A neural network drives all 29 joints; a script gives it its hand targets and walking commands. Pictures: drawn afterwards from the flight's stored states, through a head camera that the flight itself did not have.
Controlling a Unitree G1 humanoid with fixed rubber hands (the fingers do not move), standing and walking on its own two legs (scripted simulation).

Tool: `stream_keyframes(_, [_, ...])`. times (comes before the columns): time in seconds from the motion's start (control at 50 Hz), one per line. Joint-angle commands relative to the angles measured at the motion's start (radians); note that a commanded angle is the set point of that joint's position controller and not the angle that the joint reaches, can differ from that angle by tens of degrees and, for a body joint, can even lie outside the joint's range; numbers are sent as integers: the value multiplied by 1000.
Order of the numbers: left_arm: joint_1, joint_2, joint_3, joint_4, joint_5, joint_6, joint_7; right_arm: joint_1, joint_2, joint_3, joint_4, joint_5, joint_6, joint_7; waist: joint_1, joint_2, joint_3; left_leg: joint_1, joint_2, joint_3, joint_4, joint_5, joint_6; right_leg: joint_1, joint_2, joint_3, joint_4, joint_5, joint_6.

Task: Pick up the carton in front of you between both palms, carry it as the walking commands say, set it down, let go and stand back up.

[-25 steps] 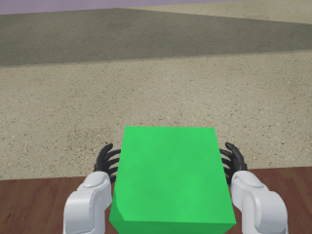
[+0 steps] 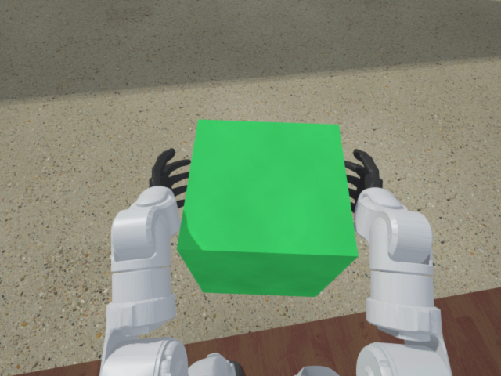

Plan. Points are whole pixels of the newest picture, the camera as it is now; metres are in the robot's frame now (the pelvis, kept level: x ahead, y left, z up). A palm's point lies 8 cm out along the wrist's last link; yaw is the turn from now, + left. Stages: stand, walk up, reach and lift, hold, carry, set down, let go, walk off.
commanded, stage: carry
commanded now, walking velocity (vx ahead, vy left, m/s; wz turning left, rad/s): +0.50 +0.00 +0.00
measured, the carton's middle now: (263, 218) +0.35 -0.01 +0.02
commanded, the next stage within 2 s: none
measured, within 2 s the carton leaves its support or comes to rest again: neither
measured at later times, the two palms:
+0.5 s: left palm (198, 83) +0.69 +0.12 +0.04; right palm (327, 80) +0.71 -0.18 +0.04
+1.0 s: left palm (225, 36) +1.05 +0.07 -0.04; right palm (319, 37) +1.04 -0.23 -0.04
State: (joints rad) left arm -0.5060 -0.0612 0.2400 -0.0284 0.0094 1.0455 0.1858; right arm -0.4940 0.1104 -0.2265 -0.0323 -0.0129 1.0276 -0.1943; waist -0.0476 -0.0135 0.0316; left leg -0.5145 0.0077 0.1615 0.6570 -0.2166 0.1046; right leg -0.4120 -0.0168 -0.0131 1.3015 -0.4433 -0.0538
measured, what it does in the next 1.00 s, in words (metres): goes down: right foot 0.11 m lower, then left foot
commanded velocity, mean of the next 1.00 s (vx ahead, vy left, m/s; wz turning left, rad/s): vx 0.50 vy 0.00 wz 0.00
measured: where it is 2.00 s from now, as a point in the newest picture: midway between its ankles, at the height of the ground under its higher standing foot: (266, 144)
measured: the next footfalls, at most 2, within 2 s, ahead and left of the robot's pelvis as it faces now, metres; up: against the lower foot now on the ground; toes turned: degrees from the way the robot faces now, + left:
right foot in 0.46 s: +0.53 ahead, -0.08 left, -0.11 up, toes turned -2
left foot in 0.98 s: +0.88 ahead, -0.03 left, -0.11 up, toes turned +4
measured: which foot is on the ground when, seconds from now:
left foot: down 0.00-0.48, up 0.50-0.96, down 0.98-1.00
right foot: up 0.00-0.44, down 0.46-0.98, up 1.00-1.00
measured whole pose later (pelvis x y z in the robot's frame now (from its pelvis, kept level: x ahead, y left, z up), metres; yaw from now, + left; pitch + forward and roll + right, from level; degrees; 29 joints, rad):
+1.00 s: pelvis +0.72 -0.08 -0.11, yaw -2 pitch +3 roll +2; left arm -0.33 -0.09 0.22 -0.06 -0.01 0.90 0.14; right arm -0.35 0.17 -0.21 -0.07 -0.07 0.90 -0.14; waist -0.01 -0.01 0.00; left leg -0.52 -0.08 0.19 0.55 -0.10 0.15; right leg -0.15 0.10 -0.13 0.94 -0.41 -0.06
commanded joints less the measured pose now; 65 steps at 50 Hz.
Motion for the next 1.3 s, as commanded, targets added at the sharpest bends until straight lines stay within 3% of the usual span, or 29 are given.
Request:
stream_keyframes(0.0, [-611,-791,-544,-63,-143,-47,-10,-681,757,592,-118,233,-40,51,10,98,-525,609,267,-405,-224,354,85,-268,-36,40,-21,64,-11])
stream_keyframes(0.16, [-551,-847,-605,-97,-116,-55,-41,-575,808,613,-94,205,-40,84,-12,158,-482,638,175,-180,-208,656,89,-239,17,-80,-499,258,11])
stream_keyframes(0.26, [-481,-815,-642,-185,-142,-20,-58,-479,773,642,-161,187,-6,86,-6,141,-447,756,205,-172,-73,773,83,-295,-1,-83,-501,333,-24])
stream_keyframes(0.3, [-431,-790,-641,-188,-150,-2,-67,-434,736,644,-168,171,8,80,-102,115,-347,1029,179,-270,-59,579,70,-615,-37,-33,-620,435,-9])
stream_keyframes(0.34, [-384,-729,-604,-189,-132,11,-68,-418,718,656,-161,165,25,69,-105,83,-290,1013,188,-285,-21,551,55,-601,-50,-33,-690,465,-7])
stream_keyframes(0.36, [-357,-709,-588,-190,-124,16,-66,-425,723,662,-170,178,29,65,-99,-35,-226,815,154,-242,-26,386,53,-443,-64,-20,-858,677,-6])
stream_keyframes(0.4, [-296,-640,-528,-182,-94,29,-55,-438,732,688,-175,213,40,59,20,30,-281,533,113,-159,61,383,23,67,-34,-79,-902,870,-20])
stream_keyframes(0.42, [-269,-604,-514,-178,-90,31,-49,-454,728,689,-180,223,44,56,106,57,-347,448,99,-109,225,524,10,294,6,-135,-863,792,-19])
stream_keyframes(0.44, [-286,-587,-508,-191,-88,31,-44,-467,718,676,-181,218,47,51,189,15,-388,335,76,-39,468,461,-20,483,9,-173,-845,697,-2])
stream_keyframes(0.46, [-314,-575,-493,-191,-92,34,-43,-495,699,648,-176,206,52,41,197,-128,-363,173,-33,-29,788,-77,-53,549,-71,-78,-809,730,-16])
stream_keyframes(0.48, [-340,-562,-507,-158,-105,35,-36,-492,682,614,-142,190,65,31,116,-302,-387,-106,-92,-148,980,-488,-61,733,-217,178,-596,1114,-82])
stream_keyframes(0.5, [-371,-562,-521,-155,-138,31,-28,-439,659,582,-115,170,71,19,118,-318,-523,-215,-86,-198,1085,-413,-59,798,-332,447,-687,740,-197])
stream_keyframes(0.52, [-412,-623,-562,-178,-180,21,-31,-443,661,567,-145,150,66,10,105,-254,-504,-282,-52,-174,1004,-380,-61,711,-348,615,-869,373,-221])
stream_keyframes(0.54, [-491,-689,-598,-217,-216,11,-44,-474,688,555,-142,140,55,4,84,-73,-453,-250,-22,-181,931,-337,-61,593,-326,575,-917,289,-182])
stream_keyframes(0.6, [-615,-832,-675,-250,-291,-35,-83,-502,783,563,-142,123,5,20,70,-2,-431,-135,40,-197,756,-213,-66,349,-291,433,-929,418,-145])
stream_keyframes(0.66, [-541,-869,-690,-194,-274,-75,-97,-432,813,595,-104,102,-44,35,86,-60,-475,-257,55,-162,632,-83,-78,461,-219,283,-865,661,-121])
stream_keyframes(0.74, [-424,-875,-694,-122,-218,-118,-109,-365,833,622,-62,75,-96,52,117,-37,-478,-392,28,-90,489,-22,-74,615,-167,183,-810,1025,-89])
stream_keyframes(0.84, [-392,-865,-692,-97,-193,-160,-117,-362,836,647,-62,76,-142,63,134,-63,-400,-317,-49,15,165,150,-44,656,-80,70,-793,1196,-35])
stream_keyframes(0.88, [-382,-844,-692,-100,-192,-169,-110,-357,811,650,-82,78,-149,58,122,-75,-400,-117,-121,86,-35,224,-27,589,-61,5,-740,1357,-22])
stream_keyframes(0.92, [-376,-823,-689,-122,-187,-175,-97,-368,777,648,-120,90,-150,52,44,-131,-458,199,-154,95,-100,270,-13,464,-98,-33,-594,1448,1])
stream_keyframes(0.94, [-405,-804,-690,-140,-184,-174,-89,-360,756,645,-130,95,-148,49,-65,-81,-513,425,-111,71,-208,338,2,375,-93,-93,-384,1361,43])
stream_keyframes(0.96, [-442,-786,-687,-164,-177,-169,-80,-336,743,640,-134,97,-143,48,-108,59,-508,642,34,-137,-232,477,52,139,2,-101,-98,709,66])
stream_keyframes(0.98, [-389,-762,-678,-153,-174,-151,-71,-281,701,616,-103,92,-134,36,-55,261,-568,900,288,-566,-106,891,221,-201,155,-45,144,-97,88])
stream_keyframes(1.0, [-291,-716,-633,-127,-150,-139,-57,-276,683,638,-102,116,-118,28,-64,182,-690,967,371,-757,-171,508,346,-325,108,76,331,-119,74])
stream_keyframes(1.02, [-289,-680,-593,-157,-135,-131,-41,-294,714,680,-120,168,-112,30,-55,103,-620,869,335,-757,-231,249,314,-386,59,107,272,-73,50])
stream_keyframes(1.04, [-297,-666,-553,-163,-107,-124,-25,-362,734,709,-159,210,-103,36,-21,10,-533,747,313,-669,-284,165,249,-373,20,91,160,-29,29])
stream_keyframes(1.08, [-298,-642,-497,-155,-61,-110,-9,-468,760,739,-201,273,-90,54,2,-36,-435,533,282,-549,-361,165,182,-262,-22,49,-34,27,28])
stream_keyframes(1.16, [-261,-700,-555,-181,-73,-79,-24,-430,783,746,-204,306,-55,83,16,52,-382,481,238,-354,-421,360,121,-163,-38,-32,-443,104,60])
stream_keyframes(1.28, [-143,-787,-714,-306,-150,1,-75,-112,749,681,-243,190,27,101,20,182,-356,634,164,-134,-372,632,13,-99,11,-162,-808,394,69])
